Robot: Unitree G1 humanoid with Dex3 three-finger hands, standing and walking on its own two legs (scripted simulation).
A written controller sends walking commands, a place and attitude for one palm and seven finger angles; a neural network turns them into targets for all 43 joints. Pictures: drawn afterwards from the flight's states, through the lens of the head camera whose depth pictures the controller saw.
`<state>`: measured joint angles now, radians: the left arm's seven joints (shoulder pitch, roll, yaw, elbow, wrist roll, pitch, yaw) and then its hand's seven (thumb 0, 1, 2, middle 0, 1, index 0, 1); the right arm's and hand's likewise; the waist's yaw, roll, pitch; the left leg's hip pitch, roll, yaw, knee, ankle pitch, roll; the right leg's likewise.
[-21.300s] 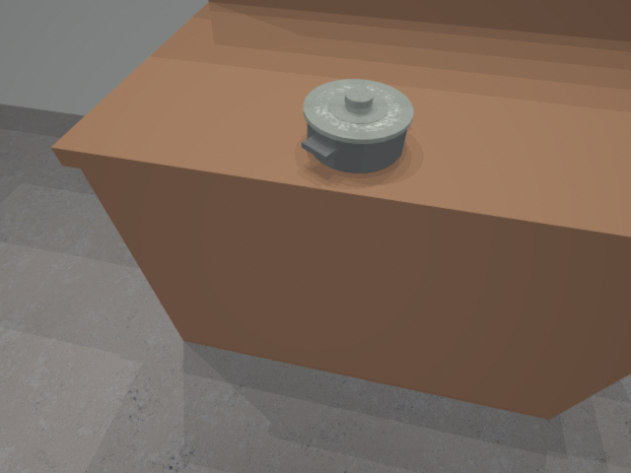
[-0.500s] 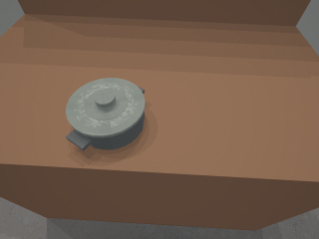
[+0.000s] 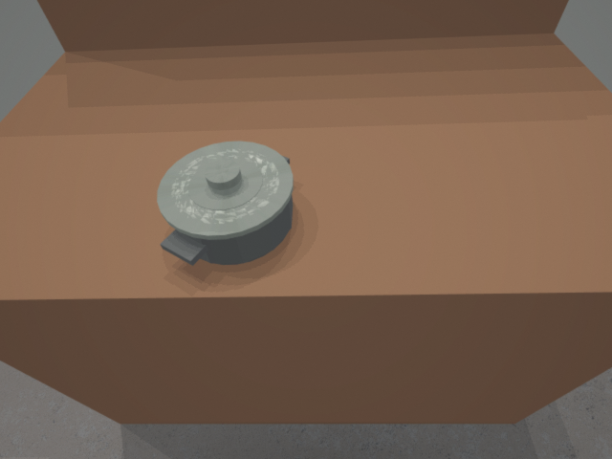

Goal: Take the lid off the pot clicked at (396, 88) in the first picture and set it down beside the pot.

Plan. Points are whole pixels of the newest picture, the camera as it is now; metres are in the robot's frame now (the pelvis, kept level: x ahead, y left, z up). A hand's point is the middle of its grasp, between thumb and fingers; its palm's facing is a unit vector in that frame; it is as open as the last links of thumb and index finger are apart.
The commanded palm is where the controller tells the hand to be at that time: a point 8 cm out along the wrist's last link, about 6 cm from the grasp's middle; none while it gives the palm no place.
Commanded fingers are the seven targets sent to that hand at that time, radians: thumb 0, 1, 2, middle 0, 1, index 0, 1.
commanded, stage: look again from close up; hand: left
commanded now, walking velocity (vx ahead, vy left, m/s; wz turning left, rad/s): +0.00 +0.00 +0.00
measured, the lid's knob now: (223, 174) +0.43 +0.13 +0.15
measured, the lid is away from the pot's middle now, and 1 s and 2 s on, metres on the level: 0.00 0.00 0.00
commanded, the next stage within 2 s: lift the closed hand beside the body in 0.66 s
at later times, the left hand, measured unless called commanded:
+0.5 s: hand out of the picture +0.02 +0.19 -0.17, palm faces -0.01 -0.97 -0.24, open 7.4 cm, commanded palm none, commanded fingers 0.00 0.90 0.90 -0.20 -0.30 -0.20 -0.30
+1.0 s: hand (161, 429) +0.16 +0.20 -0.03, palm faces +0.23 -0.95 -0.23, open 6.2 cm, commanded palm +0.09 +0.25 +0.01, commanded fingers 0.00 0.90 0.90 -0.77 -0.92 -0.77 -0.92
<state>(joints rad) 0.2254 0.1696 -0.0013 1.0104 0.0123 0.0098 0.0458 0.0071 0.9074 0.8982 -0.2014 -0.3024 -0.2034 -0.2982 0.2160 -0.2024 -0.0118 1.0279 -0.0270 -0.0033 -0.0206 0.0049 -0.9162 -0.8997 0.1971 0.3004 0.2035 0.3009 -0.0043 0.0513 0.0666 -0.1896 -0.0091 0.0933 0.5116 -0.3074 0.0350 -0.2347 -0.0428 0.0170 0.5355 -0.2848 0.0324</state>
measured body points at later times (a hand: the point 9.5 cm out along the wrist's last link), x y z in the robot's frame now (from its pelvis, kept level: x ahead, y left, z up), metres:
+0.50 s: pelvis -0.01 +0.01 +0.00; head +0.03 -0.01 +0.45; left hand +0.02 +0.24 -0.15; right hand +0.01 -0.22 -0.17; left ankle -0.02 +0.09 -0.73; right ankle +0.00 -0.14 -0.73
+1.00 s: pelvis +0.00 +0.01 +0.00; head -0.04 +0.00 +0.45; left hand +0.15 +0.25 -0.01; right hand +0.16 -0.23 -0.08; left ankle -0.02 +0.09 -0.73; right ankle +0.00 -0.14 -0.73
